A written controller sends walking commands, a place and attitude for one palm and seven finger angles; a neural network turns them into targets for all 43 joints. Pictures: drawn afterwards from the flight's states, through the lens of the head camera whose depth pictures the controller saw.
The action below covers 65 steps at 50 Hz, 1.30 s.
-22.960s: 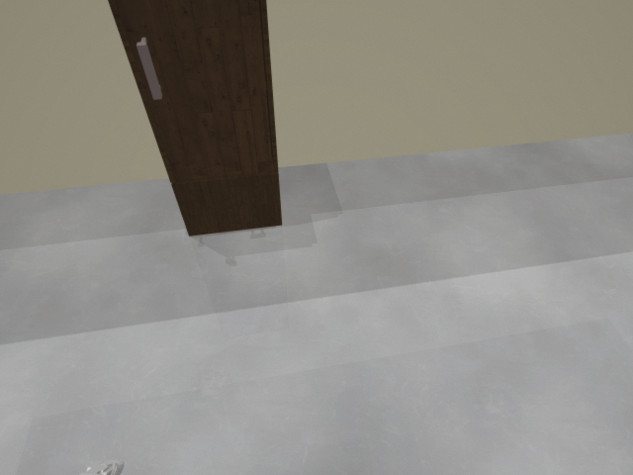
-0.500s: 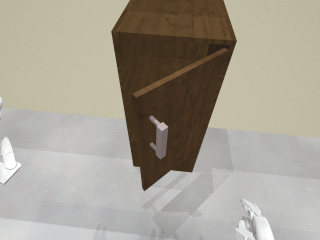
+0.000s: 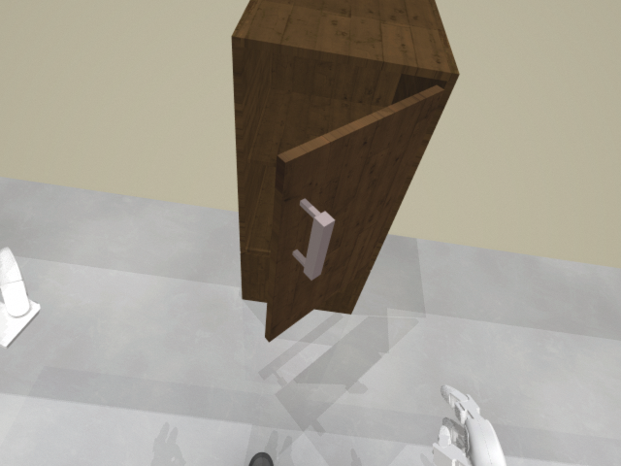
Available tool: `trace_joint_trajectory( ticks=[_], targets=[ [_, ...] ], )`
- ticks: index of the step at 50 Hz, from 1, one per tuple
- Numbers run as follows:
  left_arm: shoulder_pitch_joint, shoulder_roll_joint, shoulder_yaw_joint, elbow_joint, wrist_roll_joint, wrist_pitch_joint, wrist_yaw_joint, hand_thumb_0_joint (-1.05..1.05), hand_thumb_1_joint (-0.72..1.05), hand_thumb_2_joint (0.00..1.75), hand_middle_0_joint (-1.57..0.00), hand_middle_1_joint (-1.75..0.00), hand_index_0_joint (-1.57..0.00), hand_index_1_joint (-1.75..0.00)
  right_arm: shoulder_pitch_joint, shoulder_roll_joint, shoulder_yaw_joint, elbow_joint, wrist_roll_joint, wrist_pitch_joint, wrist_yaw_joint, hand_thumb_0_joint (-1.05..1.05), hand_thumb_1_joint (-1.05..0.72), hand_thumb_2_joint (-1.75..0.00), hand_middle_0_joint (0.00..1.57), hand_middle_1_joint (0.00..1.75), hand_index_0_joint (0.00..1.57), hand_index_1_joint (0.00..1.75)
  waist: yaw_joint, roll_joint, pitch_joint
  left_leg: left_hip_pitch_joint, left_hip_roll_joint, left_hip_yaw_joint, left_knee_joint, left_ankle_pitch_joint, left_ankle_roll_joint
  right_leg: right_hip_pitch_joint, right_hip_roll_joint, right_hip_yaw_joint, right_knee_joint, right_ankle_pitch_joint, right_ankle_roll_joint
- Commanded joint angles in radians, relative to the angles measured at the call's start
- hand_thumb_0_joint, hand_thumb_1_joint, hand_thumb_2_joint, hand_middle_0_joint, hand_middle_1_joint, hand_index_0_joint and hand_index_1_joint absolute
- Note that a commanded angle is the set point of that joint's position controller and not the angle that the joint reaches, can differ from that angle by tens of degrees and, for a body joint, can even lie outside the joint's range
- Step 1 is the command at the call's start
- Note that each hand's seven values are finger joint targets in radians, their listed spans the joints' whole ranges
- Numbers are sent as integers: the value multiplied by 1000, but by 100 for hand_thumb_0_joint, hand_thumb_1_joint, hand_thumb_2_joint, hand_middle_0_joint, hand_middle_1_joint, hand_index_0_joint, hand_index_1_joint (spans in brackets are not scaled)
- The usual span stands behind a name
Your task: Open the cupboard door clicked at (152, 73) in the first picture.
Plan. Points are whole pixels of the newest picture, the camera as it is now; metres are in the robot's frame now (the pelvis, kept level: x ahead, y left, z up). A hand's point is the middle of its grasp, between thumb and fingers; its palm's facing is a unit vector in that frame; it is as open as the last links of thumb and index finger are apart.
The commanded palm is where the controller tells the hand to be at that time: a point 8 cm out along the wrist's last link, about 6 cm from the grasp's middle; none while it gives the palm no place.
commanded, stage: step back with the hand held close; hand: left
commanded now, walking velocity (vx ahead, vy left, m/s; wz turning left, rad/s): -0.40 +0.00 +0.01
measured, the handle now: (309, 240) +0.46 +0.05 -0.03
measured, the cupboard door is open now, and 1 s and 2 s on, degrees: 46 46 46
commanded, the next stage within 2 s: stop stepping back and stand still in 0.10 s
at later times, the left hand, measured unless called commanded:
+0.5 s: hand (45, 448) +0.11 +0.22 +0.15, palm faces +0.34 -0.82 -0.46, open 7.5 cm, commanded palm +0.04 +0.26 +0.17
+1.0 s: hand out of the picture +0.05 +0.23 +0.15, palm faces +0.37 -0.80 -0.47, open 7.5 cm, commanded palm +0.00 +0.27 +0.17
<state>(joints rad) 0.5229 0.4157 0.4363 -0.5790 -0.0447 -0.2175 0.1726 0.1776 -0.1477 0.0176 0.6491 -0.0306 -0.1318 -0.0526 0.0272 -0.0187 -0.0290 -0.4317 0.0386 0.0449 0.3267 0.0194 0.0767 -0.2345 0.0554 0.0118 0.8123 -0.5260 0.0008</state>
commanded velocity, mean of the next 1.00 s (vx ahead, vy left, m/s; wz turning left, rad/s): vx -0.03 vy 0.01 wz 0.01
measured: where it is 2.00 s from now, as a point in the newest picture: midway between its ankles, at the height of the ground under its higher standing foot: outside the picture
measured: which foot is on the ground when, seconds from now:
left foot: down 0.00-0.18, up 0.20-0.28, down 0.30-0.48, up 0.50-0.60, down 0.62-1.00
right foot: up 0.00-0.14, down 0.16-1.00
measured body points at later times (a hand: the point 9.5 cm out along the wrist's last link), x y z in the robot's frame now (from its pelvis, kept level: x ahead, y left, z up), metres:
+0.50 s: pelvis -0.11 -0.03 -0.01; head -0.11 -0.02 +0.44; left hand +0.08 +0.26 +0.18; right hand +0.01 -0.29 -0.09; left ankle +0.02 +0.06 -0.74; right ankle -0.18 -0.13 -0.74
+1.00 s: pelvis -0.15 -0.03 -0.01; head -0.15 -0.02 +0.44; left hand +0.03 +0.27 +0.18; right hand +0.01 -0.25 -0.08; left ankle -0.06 +0.08 -0.74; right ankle -0.18 -0.13 -0.74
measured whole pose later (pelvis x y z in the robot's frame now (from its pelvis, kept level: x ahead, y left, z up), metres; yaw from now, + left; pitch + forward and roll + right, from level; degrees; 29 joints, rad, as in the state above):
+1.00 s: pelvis -0.15 -0.03 -0.01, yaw -2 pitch +0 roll -2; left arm 0.58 0.41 0.39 -0.47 -0.04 -0.21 0.14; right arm 0.21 -0.19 0.03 0.64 -0.02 -0.15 -0.08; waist 0.01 0.03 -0.01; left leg -0.34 0.00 -0.04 0.46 -0.12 0.01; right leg -0.13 0.05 -0.03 0.40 -0.26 -0.03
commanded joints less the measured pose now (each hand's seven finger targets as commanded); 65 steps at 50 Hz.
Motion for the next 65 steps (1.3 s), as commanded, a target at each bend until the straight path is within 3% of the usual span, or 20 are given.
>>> trace_joint_trajectory(
  ticks=[1,5,9,11,13,15,18,21,24,26,29,31,35,40,50,58,59,61,63,65],
  targets=[
    [-35,185,86,-231,-20,-63,-7,0,90,90,-20,-30,-20,-30,-63,-172,-67,-124,-3,-41,-11,0,-90,-90,20,30,20,30,-19,266,-235,384,173,-190,-213,-186,-64,-38,33,-62,-201,-18,-27],
    [24,250,159,-257,-57,-73,-28,0,90,90,-20,-30,-20,-30,-93,-165,-58,-148,-8,-7,7,0,-90,-90,20,30,20,30,-1,254,-277,413,132,-97,-96,16,-114,34,12,-65,-469,125,-62],
    [5,322,208,-254,-62,-103,-28,0,90,90,-20,-30,-20,-30,-124,-162,-35,-162,11,6,0,0,-90,-90,20,30,20,30,-13,-89,-140,301,-29,-30,465,-324,-119,-273,-351,167,-630,365,-161],
    [63,271,190,-168,-41,-64,-36,0,90,90,-20,-30,-20,-30,-114,-153,-39,-172,32,9,-14,0,-90,-90,20,30,20,30,-25,-154,-67,101,-37,-55,552,-337,-98,-130,-303,72,-474,717,-142],
    [35,230,156,-129,-38,-34,-32,0,90,90,-20,-30,-20,-30,-97,-156,-17,-167,31,21,-31,0,-90,-90,20,30,20,30,-53,-17,-36,161,-20,-48,287,-155,-83,-73,-224,3,-376,727,-67],
    [-22,223,137,-103,-35,-22,-23,0,90,90,-20,-30,-20,-30,-77,-204,-36,-159,36,4,-49,0,-90,-90,20,30,20,30,-44,136,-52,313,72,-156,102,135,-31,-118,-80,-43,-295,450,18],
    [-2,212,119,-81,-30,-32,-21,0,90,90,-20,-30,-20,-30,-63,-201,-40,-162,24,-34,-46,0,-90,-90,20,30,20,30,-31,222,-92,246,160,-373,-74,-111,19,-46,-18,-7,-231,77,8],
    [26,212,128,-169,-17,-36,-16,0,90,90,-20,-30,-20,-30,-84,-203,-47,-180,23,-41,-38,0,-90,-90,20,30,20,30,-24,192,-52,34,90,-263,-149,-539,-33,130,-21,-27,-376,65,-28],
    [117,235,153,-195,-20,-37,-16,0,90,90,-20,-30,-20,-30,-69,-183,-61,-180,25,-32,-25,0,-90,-90,20,30,20,30,-35,-63,-47,179,-50,-76,319,-302,-101,-139,-231,200,-645,-131,-117],
    [64,226,157,-187,-14,-37,-4,0,90,90,-20,-30,-20,-30,-51,-182,-63,-149,24,-30,-27,0,-90,-90,20,30,20,30,-34,-67,13,66,-36,-90,544,-280,-96,-171,-327,261,-625,87,-177],
    [-39,188,121,-67,2,-47,4,0,90,90,-20,-30,-20,-30,-21,-170,-45,-125,27,-51,-44,0,-90,-90,20,30,20,30,-56,21,47,111,2,-82,265,-242,-75,-71,-233,126,-477,371,-97],
    [-79,174,99,-21,5,-55,0,0,90,90,-20,-30,-20,-30,-28,-195,-55,-120,29,-65,-55,0,-90,-90,20,30,20,30,-38,89,38,237,28,-121,122,-60,-53,-80,-121,62,-436,367,-23],
    [-76,174,79,-37,5,-56,-18,0,90,90,-20,-30,-20,-30,-39,-188,-43,-133,29,-70,-52,0,-90,-90,20,30,20,30,-31,122,-38,240,72,-202,52,26,-31,17,-60,7,-386,356,14],
    [-2,163,84,-111,7,-57,-16,0,90,90,-20,-30,-20,-30,-67,-183,-39,-161,23,-81,-40,0,-90,-90,20,30,20,30,-28,120,-16,138,47,-201,-60,-415,-45,51,-54,13,-462,165,-5],
    [-60,150,65,-44,1,-37,-11,0,90,90,-20,-30,-20,-30,-62,-177,-43,-144,22,-55,-49,0,-90,-90,20,30,20,30,-45,81,21,276,4,-131,93,-283,-75,-123,-88,45,-571,109,-24],
    [-69,160,64,-84,11,-36,-11,0,90,90,-20,-30,-20,-30,-76,-174,-37,-155,23,-70,-50,0,-90,-90,20,30,20,30,-28,117,-3,226,23,-167,-23,-308,-60,3,-60,8,-514,196,-6],
    [-108,-43,-323,764,93,124,-156,0,90,90,-20,-30,-20,-30,-109,-364,-95,130,28,-68,41,0,-90,-90,20,30,20,30,-54,126,31,78,63,-245,168,21,-28,-55,-125,-8,-341,389,-32],
    [-119,-32,-313,810,79,197,-175,0,90,90,-20,-30,-20,-30,-28,-305,-91,114,30,19,43,0,-90,-90,20,30,20,30,-29,11,-102,180,72,-216,229,103,-24,-43,-133,24,-328,340,-44],
    [-187,1,-322,899,84,196,-173,0,90,90,-20,-30,-20,-30,-29,-319,-84,116,22,45,42,0,-90,-90,20,30,20,30,-26,-132,-97,150,67,-242,232,124,-6,3,-129,30,-309,382,-58],
    [-252,34,-331,1022,80,198,-171,0,90,90,-20,-30,-20,-30,-49,-331,-81,138,15,67,45,0,-90,-90,20,30,20,30,-29,-145,-75,135,46,-236,217,71,-8,13,-150,49,-323,391,-74]
  ],
)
